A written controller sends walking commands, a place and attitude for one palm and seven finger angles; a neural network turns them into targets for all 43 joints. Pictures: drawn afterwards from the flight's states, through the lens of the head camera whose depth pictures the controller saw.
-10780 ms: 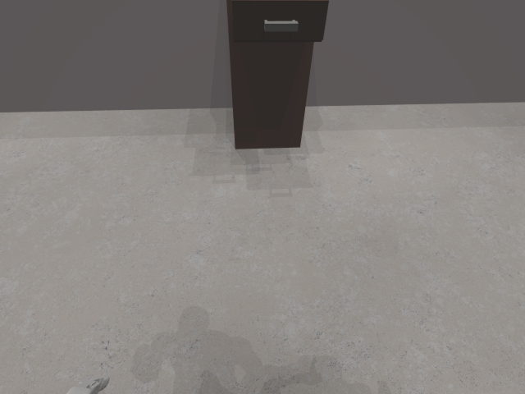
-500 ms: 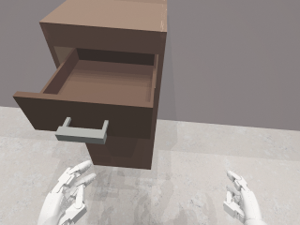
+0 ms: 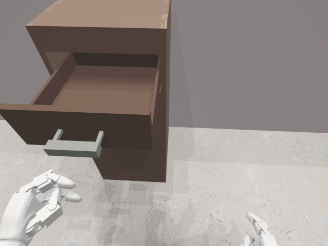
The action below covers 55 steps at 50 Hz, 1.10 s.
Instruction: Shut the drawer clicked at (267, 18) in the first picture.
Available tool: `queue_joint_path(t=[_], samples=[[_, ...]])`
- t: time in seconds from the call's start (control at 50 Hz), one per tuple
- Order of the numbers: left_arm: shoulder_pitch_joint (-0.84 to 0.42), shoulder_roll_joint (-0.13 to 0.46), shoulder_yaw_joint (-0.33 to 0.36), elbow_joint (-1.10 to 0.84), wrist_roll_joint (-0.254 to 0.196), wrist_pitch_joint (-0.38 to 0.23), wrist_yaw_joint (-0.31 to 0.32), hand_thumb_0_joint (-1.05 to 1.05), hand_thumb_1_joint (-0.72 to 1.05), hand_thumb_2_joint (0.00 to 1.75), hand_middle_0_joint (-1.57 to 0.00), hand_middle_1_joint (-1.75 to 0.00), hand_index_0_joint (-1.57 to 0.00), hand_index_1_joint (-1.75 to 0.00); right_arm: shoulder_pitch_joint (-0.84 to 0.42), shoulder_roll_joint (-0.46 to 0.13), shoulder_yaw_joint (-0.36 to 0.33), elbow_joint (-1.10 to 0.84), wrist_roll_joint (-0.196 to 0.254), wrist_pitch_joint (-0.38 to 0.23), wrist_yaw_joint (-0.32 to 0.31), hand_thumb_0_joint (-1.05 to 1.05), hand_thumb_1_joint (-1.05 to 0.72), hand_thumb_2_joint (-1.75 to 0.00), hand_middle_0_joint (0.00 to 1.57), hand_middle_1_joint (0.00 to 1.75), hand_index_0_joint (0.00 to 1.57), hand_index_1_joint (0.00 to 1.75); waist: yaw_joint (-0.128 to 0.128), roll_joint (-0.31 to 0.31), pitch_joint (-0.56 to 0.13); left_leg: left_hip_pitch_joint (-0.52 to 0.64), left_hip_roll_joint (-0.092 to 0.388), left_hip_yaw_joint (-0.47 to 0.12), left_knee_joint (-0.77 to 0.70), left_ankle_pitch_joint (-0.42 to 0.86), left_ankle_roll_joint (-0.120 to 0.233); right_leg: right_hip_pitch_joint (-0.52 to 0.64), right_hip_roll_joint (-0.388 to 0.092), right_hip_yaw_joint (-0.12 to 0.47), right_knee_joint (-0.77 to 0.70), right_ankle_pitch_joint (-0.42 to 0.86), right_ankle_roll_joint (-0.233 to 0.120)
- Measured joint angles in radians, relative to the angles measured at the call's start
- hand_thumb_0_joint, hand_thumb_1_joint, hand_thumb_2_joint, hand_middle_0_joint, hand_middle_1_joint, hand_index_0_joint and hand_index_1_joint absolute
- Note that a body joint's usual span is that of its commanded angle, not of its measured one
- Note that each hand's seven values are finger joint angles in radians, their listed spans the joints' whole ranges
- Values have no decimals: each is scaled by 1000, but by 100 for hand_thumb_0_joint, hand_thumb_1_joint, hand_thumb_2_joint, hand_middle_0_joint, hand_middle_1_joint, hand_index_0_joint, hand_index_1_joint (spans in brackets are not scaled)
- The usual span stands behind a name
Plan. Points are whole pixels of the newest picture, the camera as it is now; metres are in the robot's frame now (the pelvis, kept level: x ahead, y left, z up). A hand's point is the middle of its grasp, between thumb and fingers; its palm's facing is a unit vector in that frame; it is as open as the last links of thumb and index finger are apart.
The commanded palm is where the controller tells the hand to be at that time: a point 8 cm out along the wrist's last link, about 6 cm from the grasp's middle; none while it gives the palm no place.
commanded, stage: raise the hand and make a fist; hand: left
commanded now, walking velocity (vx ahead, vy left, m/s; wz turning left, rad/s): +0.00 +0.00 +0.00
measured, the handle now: (76, 141) +0.35 +0.23 +0.09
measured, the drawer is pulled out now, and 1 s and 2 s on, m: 0.26 0.26 0.26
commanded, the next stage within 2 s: bring the fist close to the handle in 1.06 s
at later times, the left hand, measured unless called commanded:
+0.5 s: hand (42, 207) +0.17 +0.20 +0.15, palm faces -0.04 -1.00 -0.07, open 3.2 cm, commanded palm +0.12 +0.25 +0.17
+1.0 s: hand (41, 209) +0.16 +0.19 +0.17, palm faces +0.02 -0.99 -0.14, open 3.3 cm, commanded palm +0.11 +0.24 +0.19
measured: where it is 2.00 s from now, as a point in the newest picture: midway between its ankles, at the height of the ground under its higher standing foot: outside the picture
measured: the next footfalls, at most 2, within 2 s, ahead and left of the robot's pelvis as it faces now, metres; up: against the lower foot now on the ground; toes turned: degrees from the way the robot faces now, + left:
none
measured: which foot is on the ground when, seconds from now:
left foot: down 0.00-1.00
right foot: down 0.00-1.00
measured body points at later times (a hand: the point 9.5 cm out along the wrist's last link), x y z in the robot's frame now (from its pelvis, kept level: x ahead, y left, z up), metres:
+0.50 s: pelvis +0.00 +0.05 +0.02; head -0.03 +0.04 +0.47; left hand +0.16 +0.25 +0.16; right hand +0.23 -0.13 -0.01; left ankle +0.01 +0.14 -0.70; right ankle +0.00 -0.07 -0.70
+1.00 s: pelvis +0.01 +0.02 +0.03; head -0.04 +0.00 +0.47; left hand +0.15 +0.24 +0.18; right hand +0.20 -0.19 -0.02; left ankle +0.01 +0.13 -0.70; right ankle +0.00 -0.07 -0.70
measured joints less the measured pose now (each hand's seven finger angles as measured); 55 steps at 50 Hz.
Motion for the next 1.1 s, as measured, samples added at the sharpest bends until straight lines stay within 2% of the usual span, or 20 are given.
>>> queue_joint_path(t=[0.04, 0.08, 0.14, 0.2, 0.26, 0.34, 0.42, 0.56, 0.62, 0.7, 0.76, 0.82, 0.88, 0.94, 1.0, 1.1], samples=[[51, -4, 34, -37, 5, -44, 17, 2, 90, 90, -91, -107, -91, -106, 20, -19, -23, 14, 0, -12, 5, 2, -90, -90, 21, 30, 21, 30, 10, -4, -3, 17, -2, 2, -20, 3, 3, 18, -1, 2, -22, 5, 5], [97, -5, 39, -65, 8, -84, 2, 2, 90, 90, -94, -112, -94, -111, 29, -46, -39, 23, 3, -31, 13, 2, -90, -90, 21, 30, 20, 30, 23, 0, -2, 26, -7, 0, -30, 5, 9, 33, -4, 0, -39, 11, 14], [147, -22, -10, -87, -3, -107, -54, 2, 91, 90, -100, -118, -100, -117, 22, -83, -51, 21, 10, -77, 15, 2, -90, -90, 20, 30, 20, 30, 39, 16, 4, 35, -15, -5, -37, 8, 22, 52, -11, -5, -62, 21, 25], [158, -46, -91, -104, 5, -93, -85, 2, 90, 90, -106, -125, -107, -124, -5, -97, -50, 8, 12, -123, 9, 2, -91, -90, 20, 30, 20, 30, 54, 22, 13, 46, -24, -6, -45, 14, 36, 70, -19, -5, -81, 33, 33], [142, -43, -147, -151, 55, -79, -47, 2, 90, 90, -113, -131, -113, -130, -41, -82, -39, -9, 3, -154, 10, 2, -91, -90, 20, 30, 20, 30, 65, 12, 18, 62, -32, -3, -52, 19, 46, 87, -27, -3, -89, 39, 39], [101, -44, -174, -246, 98, -59, 34, 2, 90, 90, -121, -140, -121, -139, -79, -45, -6, -38, -7, -165, 30, 1, -91, -90, 20, 30, 20, 30, 71, 6, 16, 91, -42, -4, -59, 21, 55, 120, -36, -4, -99, 42, 47], [53, -56, -184, -310, 112, 13, 71, 2, 90, 90, -129, -148, -129, -147, -97, -12, 36, -57, -9, -147, 47, 1, -90, -90, 20, 30, 20, 30, 79, 17, 3, 132, -48, -1, -77, 23, 62, 163, -40, -1, -124, 49, 56], [36, -45, -229, -382, 141, 216, 77, 2, 90, 90, -137, -157, -137, -156, -90, 11, 92, -80, -7, -99, 53, 1, -90, -90, 21, 30, 21, 30, 87, 25, 14, 204, -57, 14, -136, 43, 69, 227, -47, 13, -174, 70, 65], [53, -32, -224, -437, 142, 250, 95, 2, 90, 90, -138, -159, -138, -158, -75, 6, 97, -79, -10, -91, 60, 1, -90, -90, 21, 30, 21, 30, 87, 22, 19, 219, -59, 16, -155, 51, 68, 240, -47, 15, -189, 76, 65], [62, -31, -197, -500, 128, 250, 117, 2, 90, 90, -139, -160, -139, -159, -54, -12, 90, -59, -9, -89, 65, 1, -90, -90, 21, 30, 21, 30, 89, 27, 20, 232, -57, 11, -168, 56, 64, 255, -44, 11, -204, 80, 62], [55, -40, -174, -497, 118, 253, 115, 2, 90, 90, -140, -160, -140, -159, -47, -27, 81, -38, -4, -79, 61, 1, -90, -90, 21, 30, 21, 30, 88, 32, 20, 241, -55, 9, -179, 61, 60, 263, -41, 8, -214, 84, 58], [53, -49, -172, -467, 113, 281, 101, 1, 90, 90, -140, -160, -140, -160, -43, -39, 71, -30, 3, -69, 52, 1, -90, -90, 21, 30, 21, 30, 83, 34, 22, 247, -52, 7, -191, 69, 55, 267, -38, 7, -220, 88, 53], [72, -36, -171, -445, 116, 299, 91, 1, 90, 90, -140, -160, -140, -160, -39, -45, 61, -30, 5, -69, 44, 2, -90, -90, 21, 30, 21, 30, 77, 31, 22, 252, -47, 7, -202, 75, 48, 268, -33, 7, -223, 89, 45], [95, -13, -156, -439, 109, 278, 91, 2, 90, 90, -140, -160, -140, -160, -32, -46, 52, -29, 5, -86, 38, 2, -90, -90, 21, 30, 20, 30, 73, 27, 19, 256, -40, 3, -207, 77, 38, 270, -25, 3, -225, 88, 35], [94, 4, -119, -426, 87, 231, 92, 2, 90, 90, -140, -160, -140, -160, -29, -49, 46, -19, 7, -109, 30, 2, -90, -90, 21, 30, 20, 30, 75, 29, 16, 260, -31, -6, -205, 76, 27, 278, -16, -5, -228, 86, 25], [49, 5, -53, -353, 48, 188, 63, 2, 90, 90, -140, -160, -140, -160, -39, -58, 45, 8, 14, -137, 14, 1, -90, -90, 20, 30, 20, 30, 83, 45, 14, 268, -15, -19, -209, 78, 12, 292, 1, -17, -241, 89, 10]])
